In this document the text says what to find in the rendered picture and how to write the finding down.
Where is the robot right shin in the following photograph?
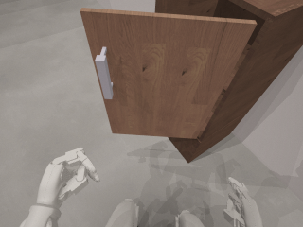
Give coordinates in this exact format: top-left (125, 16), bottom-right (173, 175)
top-left (181, 210), bottom-right (190, 214)

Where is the handle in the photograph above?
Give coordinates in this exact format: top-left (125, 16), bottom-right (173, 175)
top-left (95, 46), bottom-right (114, 99)

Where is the robot left shin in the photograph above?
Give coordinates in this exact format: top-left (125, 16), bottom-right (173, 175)
top-left (124, 199), bottom-right (134, 203)

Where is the robot left hand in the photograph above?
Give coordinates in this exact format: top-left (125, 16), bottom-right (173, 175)
top-left (36, 148), bottom-right (100, 209)

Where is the robot right hand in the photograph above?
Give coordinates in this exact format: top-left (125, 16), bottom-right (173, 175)
top-left (223, 177), bottom-right (263, 227)

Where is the robot left forearm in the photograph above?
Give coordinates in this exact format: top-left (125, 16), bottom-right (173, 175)
top-left (19, 203), bottom-right (62, 227)

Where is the cupboard door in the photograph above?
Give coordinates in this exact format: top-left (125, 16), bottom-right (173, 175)
top-left (80, 8), bottom-right (257, 139)

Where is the robot shin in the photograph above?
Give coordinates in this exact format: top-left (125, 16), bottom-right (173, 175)
top-left (124, 199), bottom-right (134, 203)
top-left (181, 210), bottom-right (190, 214)

